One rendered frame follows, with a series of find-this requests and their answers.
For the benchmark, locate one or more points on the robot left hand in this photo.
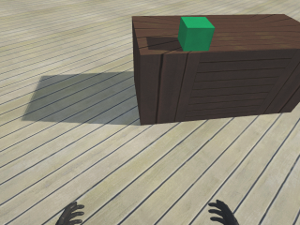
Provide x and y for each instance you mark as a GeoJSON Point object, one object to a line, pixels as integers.
{"type": "Point", "coordinates": [67, 215]}

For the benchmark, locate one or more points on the robot right hand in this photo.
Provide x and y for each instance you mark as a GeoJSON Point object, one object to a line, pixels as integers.
{"type": "Point", "coordinates": [227, 216]}

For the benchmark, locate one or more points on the carton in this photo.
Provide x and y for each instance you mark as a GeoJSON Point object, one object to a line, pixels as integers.
{"type": "Point", "coordinates": [195, 34]}

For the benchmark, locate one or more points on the pedestal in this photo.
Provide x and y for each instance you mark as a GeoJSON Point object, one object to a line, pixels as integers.
{"type": "Point", "coordinates": [252, 68]}

